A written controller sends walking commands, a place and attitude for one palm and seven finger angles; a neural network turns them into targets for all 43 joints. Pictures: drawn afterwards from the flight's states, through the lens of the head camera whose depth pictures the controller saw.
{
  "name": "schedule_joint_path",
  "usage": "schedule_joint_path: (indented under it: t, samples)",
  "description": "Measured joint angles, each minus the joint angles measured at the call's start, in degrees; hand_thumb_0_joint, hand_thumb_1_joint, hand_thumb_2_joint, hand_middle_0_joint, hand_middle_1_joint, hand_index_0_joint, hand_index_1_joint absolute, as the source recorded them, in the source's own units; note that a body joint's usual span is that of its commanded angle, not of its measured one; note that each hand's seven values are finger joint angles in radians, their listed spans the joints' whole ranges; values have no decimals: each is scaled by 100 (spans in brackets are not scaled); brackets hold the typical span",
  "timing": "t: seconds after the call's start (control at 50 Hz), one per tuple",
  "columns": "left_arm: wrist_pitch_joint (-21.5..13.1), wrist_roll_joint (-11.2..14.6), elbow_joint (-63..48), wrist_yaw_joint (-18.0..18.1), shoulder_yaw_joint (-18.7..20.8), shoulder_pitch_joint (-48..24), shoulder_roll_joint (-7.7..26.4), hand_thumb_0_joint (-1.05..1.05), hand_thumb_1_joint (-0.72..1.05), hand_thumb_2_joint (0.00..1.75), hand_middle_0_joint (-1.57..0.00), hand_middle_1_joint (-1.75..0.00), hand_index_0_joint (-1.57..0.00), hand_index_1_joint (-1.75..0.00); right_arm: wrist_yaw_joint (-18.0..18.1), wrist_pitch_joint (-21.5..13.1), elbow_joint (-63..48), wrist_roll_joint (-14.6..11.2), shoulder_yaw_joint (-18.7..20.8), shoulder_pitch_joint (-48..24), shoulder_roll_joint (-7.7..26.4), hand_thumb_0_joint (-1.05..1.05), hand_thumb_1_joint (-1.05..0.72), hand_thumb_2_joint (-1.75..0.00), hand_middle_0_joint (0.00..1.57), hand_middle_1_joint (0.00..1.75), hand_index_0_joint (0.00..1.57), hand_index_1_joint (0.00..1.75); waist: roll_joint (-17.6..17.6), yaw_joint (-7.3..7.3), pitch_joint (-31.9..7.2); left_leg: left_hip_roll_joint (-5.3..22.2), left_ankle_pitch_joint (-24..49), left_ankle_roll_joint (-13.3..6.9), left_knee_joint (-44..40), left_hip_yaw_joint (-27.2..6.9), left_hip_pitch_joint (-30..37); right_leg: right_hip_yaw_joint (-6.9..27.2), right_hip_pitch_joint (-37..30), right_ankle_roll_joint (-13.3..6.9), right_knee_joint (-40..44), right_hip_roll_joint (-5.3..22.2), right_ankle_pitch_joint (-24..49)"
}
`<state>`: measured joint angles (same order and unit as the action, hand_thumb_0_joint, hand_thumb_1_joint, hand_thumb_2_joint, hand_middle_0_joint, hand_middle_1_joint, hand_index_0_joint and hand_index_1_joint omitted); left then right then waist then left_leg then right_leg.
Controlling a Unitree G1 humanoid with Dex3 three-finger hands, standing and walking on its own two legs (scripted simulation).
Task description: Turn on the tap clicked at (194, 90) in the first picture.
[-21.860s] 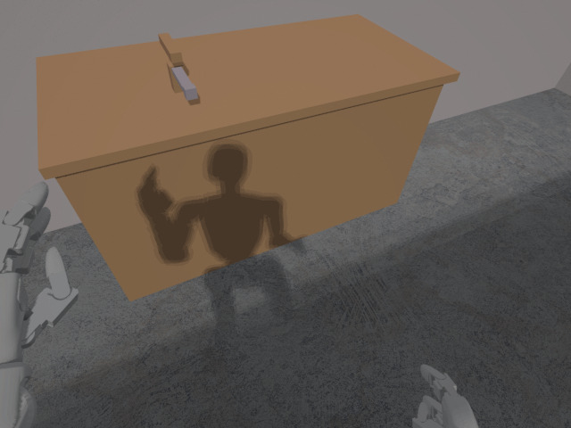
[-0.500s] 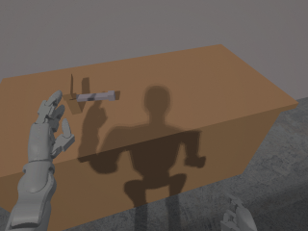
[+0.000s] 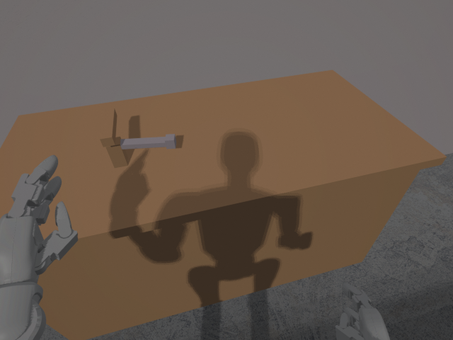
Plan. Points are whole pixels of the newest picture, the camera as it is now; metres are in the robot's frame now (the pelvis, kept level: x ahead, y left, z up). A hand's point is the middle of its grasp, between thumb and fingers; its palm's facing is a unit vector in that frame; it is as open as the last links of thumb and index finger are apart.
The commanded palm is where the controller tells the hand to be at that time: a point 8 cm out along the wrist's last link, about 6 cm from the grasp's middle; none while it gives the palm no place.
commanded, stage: draw the hand back beside the body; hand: left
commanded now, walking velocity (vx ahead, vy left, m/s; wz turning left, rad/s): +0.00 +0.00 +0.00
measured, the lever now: (170, 141) +0.57 +0.23 +0.04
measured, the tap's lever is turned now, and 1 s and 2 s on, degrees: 79 79 79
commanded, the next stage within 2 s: step back with the hand held close in 0.08 s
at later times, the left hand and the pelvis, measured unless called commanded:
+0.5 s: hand (75, 240) +0.20 +0.24 +0.15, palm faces +0.34 -0.84 -0.42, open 7.4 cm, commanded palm +0.15 +0.29 +0.17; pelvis -0.02 +0.01 +0.00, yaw -1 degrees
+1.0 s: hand (17, 282) +0.13 +0.28 +0.15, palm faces +0.45 -0.79 -0.42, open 7.4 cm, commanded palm +0.07 +0.31 +0.17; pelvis -0.08 +0.03 -0.02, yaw +2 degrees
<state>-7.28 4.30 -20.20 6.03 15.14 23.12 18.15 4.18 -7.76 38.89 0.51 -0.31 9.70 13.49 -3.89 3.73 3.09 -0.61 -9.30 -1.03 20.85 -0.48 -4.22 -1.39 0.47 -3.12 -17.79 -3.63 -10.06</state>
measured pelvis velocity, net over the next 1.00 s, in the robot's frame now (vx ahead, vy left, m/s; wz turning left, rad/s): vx -0.08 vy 0.03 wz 0.03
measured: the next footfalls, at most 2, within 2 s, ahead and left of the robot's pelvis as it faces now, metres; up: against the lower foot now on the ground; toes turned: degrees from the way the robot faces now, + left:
right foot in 1.44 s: -0.22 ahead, -0.05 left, +0.00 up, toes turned -1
left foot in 1.62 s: -0.10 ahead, +0.12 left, +0.00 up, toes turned -1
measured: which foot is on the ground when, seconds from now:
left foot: down 0.00-1.00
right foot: down 0.00-1.00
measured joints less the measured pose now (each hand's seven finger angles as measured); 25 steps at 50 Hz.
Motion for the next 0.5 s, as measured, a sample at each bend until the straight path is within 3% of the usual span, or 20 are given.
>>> schedule_joint_path:
  t: [0.22, 0.34, 0.5]
  samples:
    - [7, 10, -14, -29, -46, -67, 27, 2, 89, 90, -21, -31, -21, -30, -25, -85, -15, 34, -97, -20, -118, 1, -91, -90, 20, 30, 20, 29, 51, -47, 10, 30, 47, 38, -48, 8, 63, 9, -39, -36, 11, -28, 34]
    - [-144, -72, 22, 16, 202, -41, 121, 2, 89, 90, -21, -31, -21, -30, -26, 220, -297, -39, -103, 8, -19, 1, -90, -90, 20, 30, 20, 30, -37, -189, -182, 116, -46, 32, 366, -46, -658, -51, 514, -26, -55, -115, 117]
    - [-66, -140, -327, 77, 117, 387, 215, 2, 89, 90, -21, -31, -21, -30, 90, 487, -461, -64, 68, 109, 102, 1, -91, -90, 20, 30, 20, 29, 13, -318, -180, -19, 45, -76, 405, 65, -1038, 28, 1061, 102, -430, 35, 44]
